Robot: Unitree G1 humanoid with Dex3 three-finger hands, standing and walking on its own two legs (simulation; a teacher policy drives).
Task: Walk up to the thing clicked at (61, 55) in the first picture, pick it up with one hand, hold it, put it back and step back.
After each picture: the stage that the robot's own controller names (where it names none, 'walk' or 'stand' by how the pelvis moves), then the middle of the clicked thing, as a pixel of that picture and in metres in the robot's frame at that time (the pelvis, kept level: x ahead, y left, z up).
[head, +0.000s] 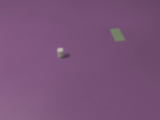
stand; (60, 53) +1.24 +0.24 -0.72
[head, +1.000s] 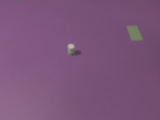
walk; (71, 50) +1.13 +0.17 -0.71
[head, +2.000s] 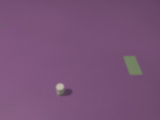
walk; (60, 90) +0.73 +0.19 -0.69
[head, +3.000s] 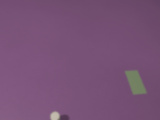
stand; (55, 118) +0.45 +0.18 -0.70
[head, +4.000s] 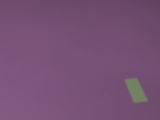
stand; out of the picture +0.42 +0.20 -0.73
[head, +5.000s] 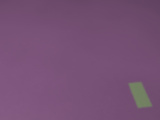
stand; out of the picture +0.39 +0.19 -0.73
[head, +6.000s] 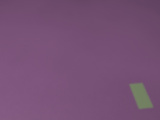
stand; out of the picture +0.39 +0.19 -0.73
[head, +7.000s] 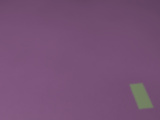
stand; out of the picture +0.39 +0.18 -0.73
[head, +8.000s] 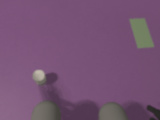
go down; (40, 78) +0.45 +0.22 -0.46
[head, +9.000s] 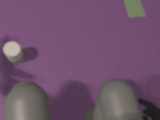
go down; (14, 53) +0.47 +0.27 -0.30
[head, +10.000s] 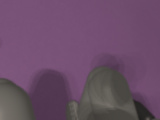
close in; out of the picture +0.45 +0.30 -0.24
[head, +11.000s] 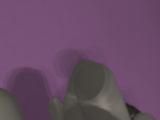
close; out of the picture +0.44 +0.32 -0.22
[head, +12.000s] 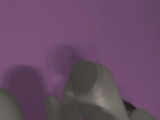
lift; out of the picture +0.43 +0.31 -0.23
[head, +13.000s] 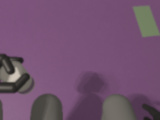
lift; (19, 79) +0.34 +0.22 -0.06
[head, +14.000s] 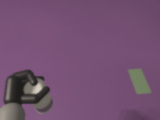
hold; (39, 96) +0.32 +0.16 -0.02
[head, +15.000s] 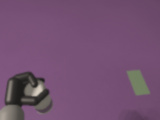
hold; (40, 97) +0.32 +0.16 -0.03
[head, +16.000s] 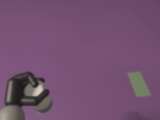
hold; (40, 98) +0.32 +0.17 -0.02
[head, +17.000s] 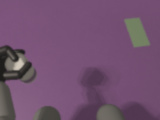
crouch; (22, 69) +0.41 +0.21 -0.09
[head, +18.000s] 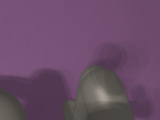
lower; out of the picture +0.55 +0.35 -0.27
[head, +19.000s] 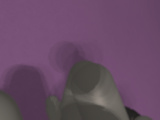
lower; out of the picture +0.53 +0.39 -0.25
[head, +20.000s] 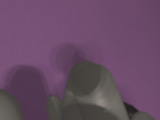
lower; out of the picture +0.52 +0.40 -0.25
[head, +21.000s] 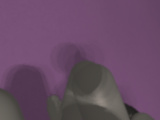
lower; out of the picture +0.52 +0.41 -0.25
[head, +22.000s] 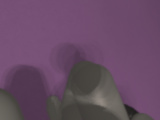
lower; out of the picture +0.52 +0.42 -0.25
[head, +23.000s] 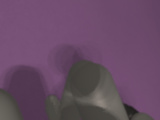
open; out of the picture +0.52 +0.42 -0.25
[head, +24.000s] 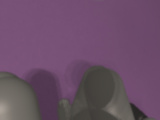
stand; out of the picture +0.50 +0.49 -0.26
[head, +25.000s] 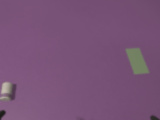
stand; (6, 91) +0.54 +0.50 -0.61
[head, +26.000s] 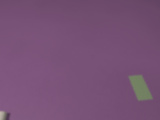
stand; out of the picture +0.51 +0.63 -0.69
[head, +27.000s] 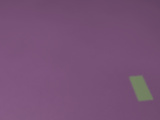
stand; out of the picture +0.51 +0.76 -0.69
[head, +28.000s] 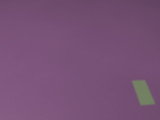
stand; out of the picture +0.51 +0.87 -0.74
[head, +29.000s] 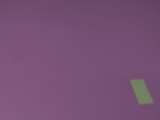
stand; out of the picture +0.49 +1.01 -0.75
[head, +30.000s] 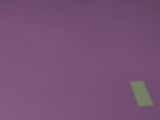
stand; out of the picture +0.47 +1.14 -0.75
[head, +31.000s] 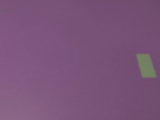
walk; out of the picture +0.69 +1.19 -0.72
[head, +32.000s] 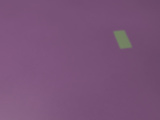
walk; out of the picture +0.74 +1.44 -0.72
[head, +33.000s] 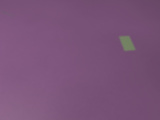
stand; out of the picture +1.08 +1.51 -0.73
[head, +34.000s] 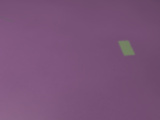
stand; out of the picture +1.06 +1.61 -0.75
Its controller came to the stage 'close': yes
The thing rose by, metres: 0.69
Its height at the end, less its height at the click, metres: -0.02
